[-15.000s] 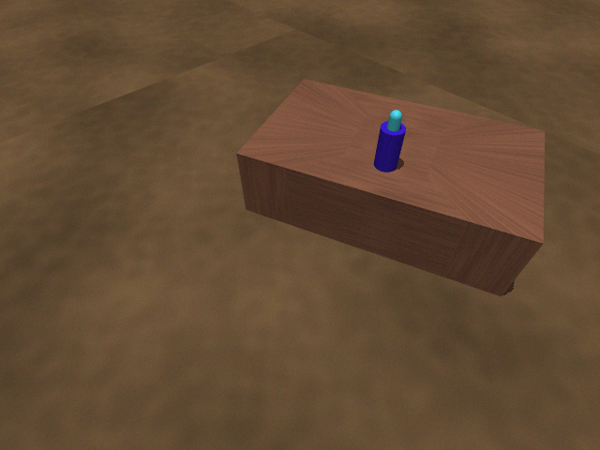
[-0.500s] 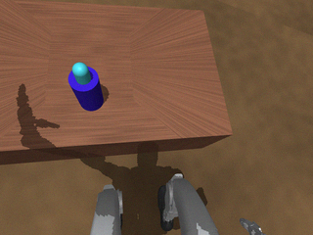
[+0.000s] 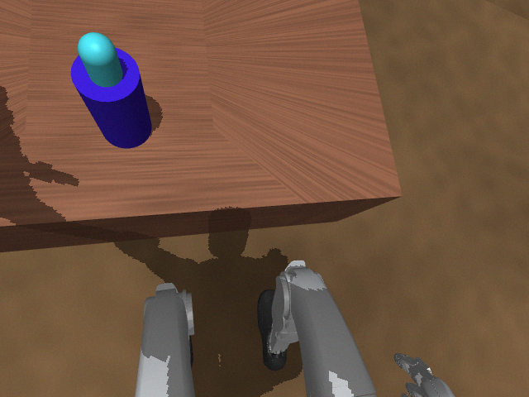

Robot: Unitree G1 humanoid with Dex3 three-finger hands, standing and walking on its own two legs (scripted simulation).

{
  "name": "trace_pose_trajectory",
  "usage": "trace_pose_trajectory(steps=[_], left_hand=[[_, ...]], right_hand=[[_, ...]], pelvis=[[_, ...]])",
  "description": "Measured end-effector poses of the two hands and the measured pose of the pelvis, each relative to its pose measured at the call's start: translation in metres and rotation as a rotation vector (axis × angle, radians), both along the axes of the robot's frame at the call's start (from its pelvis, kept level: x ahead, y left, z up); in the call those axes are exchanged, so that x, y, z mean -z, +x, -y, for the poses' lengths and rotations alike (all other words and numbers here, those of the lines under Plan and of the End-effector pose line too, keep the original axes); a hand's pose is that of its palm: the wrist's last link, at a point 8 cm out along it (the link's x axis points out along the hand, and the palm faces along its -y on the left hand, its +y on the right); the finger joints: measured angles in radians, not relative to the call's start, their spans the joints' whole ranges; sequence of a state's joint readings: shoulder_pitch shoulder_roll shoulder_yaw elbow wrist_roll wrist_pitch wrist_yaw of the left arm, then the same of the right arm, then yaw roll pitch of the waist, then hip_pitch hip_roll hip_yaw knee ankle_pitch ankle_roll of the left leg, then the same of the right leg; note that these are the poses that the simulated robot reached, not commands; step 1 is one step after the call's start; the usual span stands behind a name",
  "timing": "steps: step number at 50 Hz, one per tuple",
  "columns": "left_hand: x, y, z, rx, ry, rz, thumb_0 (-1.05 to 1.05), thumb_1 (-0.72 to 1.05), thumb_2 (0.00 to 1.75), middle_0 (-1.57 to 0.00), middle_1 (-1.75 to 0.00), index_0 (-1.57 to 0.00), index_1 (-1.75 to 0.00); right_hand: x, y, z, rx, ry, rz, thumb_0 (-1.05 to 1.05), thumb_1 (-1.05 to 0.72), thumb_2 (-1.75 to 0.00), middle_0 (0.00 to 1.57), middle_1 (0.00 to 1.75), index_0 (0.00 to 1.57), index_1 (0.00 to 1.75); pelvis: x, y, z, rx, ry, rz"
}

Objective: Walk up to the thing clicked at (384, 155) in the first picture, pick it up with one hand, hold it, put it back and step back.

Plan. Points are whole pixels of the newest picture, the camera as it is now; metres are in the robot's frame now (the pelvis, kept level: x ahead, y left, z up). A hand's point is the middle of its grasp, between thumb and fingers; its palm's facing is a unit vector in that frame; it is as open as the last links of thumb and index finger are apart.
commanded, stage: approach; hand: left
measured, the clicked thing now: (113, 92) +0.57 +0.19 -0.11
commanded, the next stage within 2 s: close in in 0.18 s
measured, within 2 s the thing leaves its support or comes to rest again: neither
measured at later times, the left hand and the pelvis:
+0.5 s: hand (89, 124) +0.54 +0.23 -0.16, palm faces +0.22 -0.97 +0.02, open 17.7 cm; pelvis -0.05 -0.01 -0.16, yaw -1 degrees
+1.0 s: hand (104, 114) +0.55 +0.21 -0.14, palm faces +0.20 -0.98 +0.01, open 17.7 cm; pelvis -0.04 +0.00 -0.15, yaw +0 degrees
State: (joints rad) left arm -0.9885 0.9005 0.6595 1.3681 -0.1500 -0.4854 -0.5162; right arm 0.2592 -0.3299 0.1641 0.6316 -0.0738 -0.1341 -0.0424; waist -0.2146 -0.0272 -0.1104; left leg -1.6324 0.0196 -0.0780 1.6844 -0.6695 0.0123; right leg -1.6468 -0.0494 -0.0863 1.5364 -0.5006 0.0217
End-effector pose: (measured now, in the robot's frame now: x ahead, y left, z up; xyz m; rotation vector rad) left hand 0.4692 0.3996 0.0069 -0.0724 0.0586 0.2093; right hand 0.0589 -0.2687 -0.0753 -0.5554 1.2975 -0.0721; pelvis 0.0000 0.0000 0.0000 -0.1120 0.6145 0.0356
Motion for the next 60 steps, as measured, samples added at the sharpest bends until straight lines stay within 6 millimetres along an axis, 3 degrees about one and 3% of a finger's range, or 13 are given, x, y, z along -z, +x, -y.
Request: trace_pose_trajectory(steps=[6,15,24,30,36,46,54,60], left_hand=[[0.063,0.015,0.032,0.013,0.010,0.031,-0.01,-0.61,0.09,-0.02,-0.08,-0.02,-0.07],[0.101,0.029,0.084,0.034,0.030,0.028,-0.01,-0.61,0.12,-0.01,-0.10,-0.01,-0.10],[0.160,0.036,0.119,-0.007,0.056,0.039,-0.01,-0.60,0.08,-0.03,-0.10,-0.04,-0.08],[0.162,0.045,0.129,-0.017,0.097,0.074,-0.02,-0.61,0.05,-0.04,-0.09,-0.05,-0.08],[0.133,0.056,0.135,0.014,0.113,0.072,-0.02,-0.61,0.04,-0.05,-0.08,-0.06,-0.07],[0.143,0.052,0.146,0.035,0.053,0.022,-0.01,-0.61,0.01,-0.05,-0.08,-0.07,-0.06],[0.150,0.047,0.148,0.000,0.089,0.028,-0.01,-0.61,0.02,-0.09,-0.07,-0.09,-0.06],[0.145,0.051,0.156,0.003,0.107,0.038,-0.01,-0.61,0.04,-0.15,-0.11,-0.16,-0.10]], right_hand=[[0.052,-0.014,-0.003,0.012,0.022,-0.047,0.00,-0.88,-0.89,0.20,0.30,0.20,0.30],[0.121,-0.046,-0.007,0.046,0.099,-0.090,0.00,-0.90,-0.89,0.20,0.30,0.20,0.30],[0.172,-0.092,0.000,0.100,0.111,-0.159,0.00,-0.90,-0.89,0.20,0.30,0.20,0.30],[0.178,-0.113,0.000,0.146,0.080,-0.235,0.00,-0.91,-0.89,0.20,0.30,0.20,0.30],[0.166,-0.115,-0.003,0.190,0.066,-0.234,0.00,-0.92,-0.89,0.20,0.30,0.20,0.30],[0.151,-0.095,-0.005,0.189,0.064,-0.207,0.00,-0.92,-0.90,0.20,0.30,0.20,0.30],[0.158,-0.072,-0.001,0.141,0.069,-0.199,0.00,-0.92,-0.90,0.20,0.30,0.20,0.30],[0.167,-0.063,0.005,0.129,0.082,-0.184,-0.01,-0.92,-0.90,0.20,0.30,0.20,0.30]], pelvis=[[0.048,-0.011,0.003,0.009,0.000,-0.016],[0.102,-0.031,0.009,0.009,0.012,-0.011],[0.158,-0.053,0.013,0.024,0.009,0.026],[0.171,-0.054,0.013,0.021,0.003,0.018],[0.162,-0.047,0.008,0.010,-0.004,-0.004],[0.146,-0.039,-0.001,0.003,-0.012,-0.027],[0.145,-0.036,0.003,-0.007,0.001,-0.035],[0.147,-0.035,0.007,-0.009,0.011,-0.036]])
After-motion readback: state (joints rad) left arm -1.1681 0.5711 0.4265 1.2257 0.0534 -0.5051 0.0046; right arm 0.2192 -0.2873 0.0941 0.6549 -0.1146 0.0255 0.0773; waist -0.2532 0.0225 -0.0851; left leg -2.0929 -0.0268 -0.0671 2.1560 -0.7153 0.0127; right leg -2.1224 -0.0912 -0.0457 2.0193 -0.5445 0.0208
